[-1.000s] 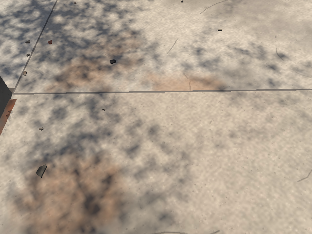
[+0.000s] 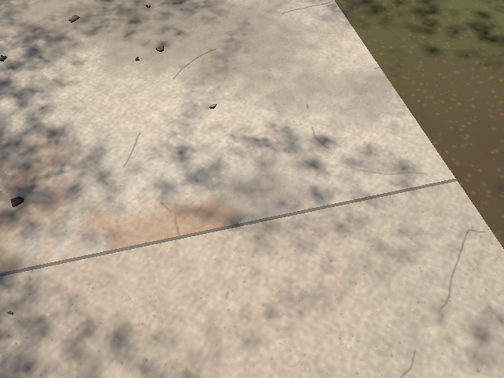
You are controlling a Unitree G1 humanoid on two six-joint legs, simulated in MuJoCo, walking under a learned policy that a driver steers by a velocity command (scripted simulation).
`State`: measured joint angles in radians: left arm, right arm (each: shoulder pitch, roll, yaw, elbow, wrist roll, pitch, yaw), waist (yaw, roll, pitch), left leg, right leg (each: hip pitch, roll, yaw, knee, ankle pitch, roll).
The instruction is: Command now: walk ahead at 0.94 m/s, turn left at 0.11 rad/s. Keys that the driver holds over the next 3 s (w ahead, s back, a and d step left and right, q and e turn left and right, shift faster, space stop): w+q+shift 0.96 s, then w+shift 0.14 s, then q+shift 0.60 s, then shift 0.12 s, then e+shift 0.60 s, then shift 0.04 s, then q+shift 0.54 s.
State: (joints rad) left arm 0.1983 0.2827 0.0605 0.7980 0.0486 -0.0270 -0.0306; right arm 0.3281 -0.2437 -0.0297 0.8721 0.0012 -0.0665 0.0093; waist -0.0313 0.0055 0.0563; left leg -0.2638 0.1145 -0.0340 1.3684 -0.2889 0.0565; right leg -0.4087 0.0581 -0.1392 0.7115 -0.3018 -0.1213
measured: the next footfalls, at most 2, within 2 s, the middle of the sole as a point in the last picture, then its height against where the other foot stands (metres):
left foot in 0.36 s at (247, 367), level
right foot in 0.76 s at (256, 222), level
